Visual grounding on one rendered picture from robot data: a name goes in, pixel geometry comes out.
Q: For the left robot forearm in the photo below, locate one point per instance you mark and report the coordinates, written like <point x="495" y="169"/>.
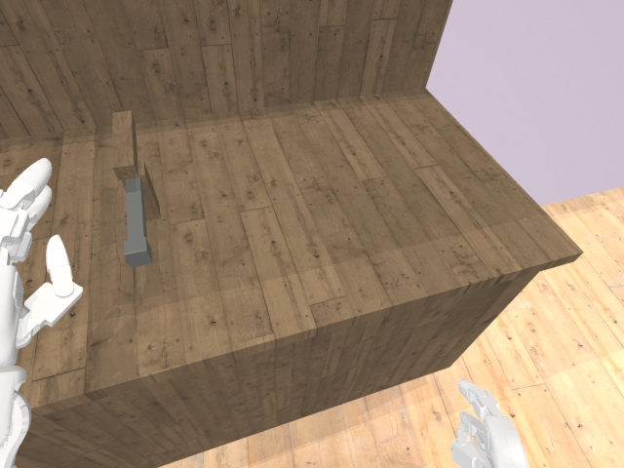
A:
<point x="15" y="414"/>

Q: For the right robot hand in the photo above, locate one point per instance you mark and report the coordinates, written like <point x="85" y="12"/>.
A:
<point x="497" y="442"/>

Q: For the left robot hand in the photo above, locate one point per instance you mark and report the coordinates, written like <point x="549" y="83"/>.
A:
<point x="25" y="201"/>

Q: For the tap lever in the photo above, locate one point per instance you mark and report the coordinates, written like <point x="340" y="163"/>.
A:
<point x="136" y="250"/>

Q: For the counter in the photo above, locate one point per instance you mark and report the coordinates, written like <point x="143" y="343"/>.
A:
<point x="321" y="227"/>

